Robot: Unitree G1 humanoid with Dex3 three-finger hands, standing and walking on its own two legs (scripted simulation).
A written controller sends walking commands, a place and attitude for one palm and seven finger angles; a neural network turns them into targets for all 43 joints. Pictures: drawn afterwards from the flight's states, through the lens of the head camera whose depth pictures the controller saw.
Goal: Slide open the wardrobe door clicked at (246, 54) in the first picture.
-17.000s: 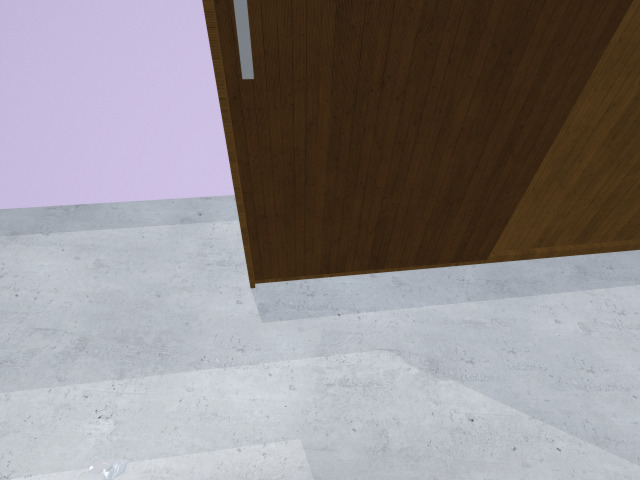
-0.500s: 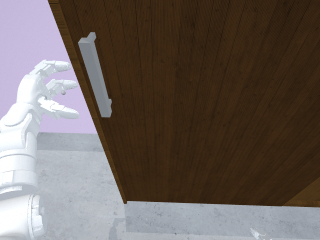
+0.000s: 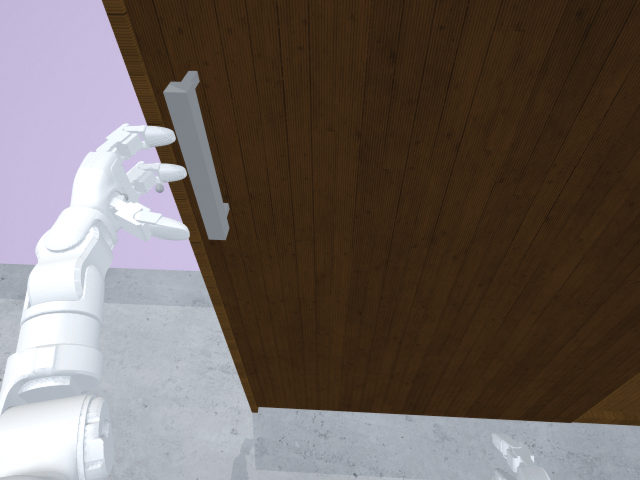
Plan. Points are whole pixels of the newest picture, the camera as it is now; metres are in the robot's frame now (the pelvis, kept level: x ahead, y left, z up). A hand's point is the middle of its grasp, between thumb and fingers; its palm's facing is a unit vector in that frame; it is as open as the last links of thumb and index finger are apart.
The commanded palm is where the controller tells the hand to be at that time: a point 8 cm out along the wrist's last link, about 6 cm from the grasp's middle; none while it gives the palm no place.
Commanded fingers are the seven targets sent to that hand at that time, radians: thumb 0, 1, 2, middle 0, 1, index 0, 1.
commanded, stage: feel for the door with the fingertips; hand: left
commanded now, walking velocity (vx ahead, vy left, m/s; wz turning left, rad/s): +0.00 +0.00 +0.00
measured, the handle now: (206, 162) +0.45 +0.16 +0.19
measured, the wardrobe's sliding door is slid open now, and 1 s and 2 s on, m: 0.00 0.00 0.00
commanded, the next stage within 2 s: slide the fingers in behind the handle in 0.62 s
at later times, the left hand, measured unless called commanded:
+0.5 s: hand (163, 185) +0.40 +0.20 +0.19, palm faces +0.02 -1.00 -0.02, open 13.9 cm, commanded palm +0.38 +0.25 +0.19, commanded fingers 0.00 -0.50 0.30 -0.30 -1.20 -0.30 -1.20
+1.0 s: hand (163, 183) +0.40 +0.21 +0.19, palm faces +0.02 -1.00 -0.02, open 13.7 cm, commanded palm +0.38 +0.24 +0.19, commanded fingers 0.00 -0.50 0.30 -0.30 -1.20 -0.30 -1.20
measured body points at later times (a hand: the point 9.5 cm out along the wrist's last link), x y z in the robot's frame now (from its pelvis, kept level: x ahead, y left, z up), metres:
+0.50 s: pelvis -0.01 -0.01 +0.00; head -0.01 -0.01 +0.45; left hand +0.39 +0.26 +0.19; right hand +0.12 -0.26 -0.10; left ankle -0.01 +0.10 -0.74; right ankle -0.03 -0.11 -0.74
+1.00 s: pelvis -0.02 +0.00 +0.00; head -0.02 -0.01 +0.45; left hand +0.40 +0.26 +0.19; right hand +0.09 -0.26 -0.11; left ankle -0.01 +0.10 -0.74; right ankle -0.03 -0.11 -0.74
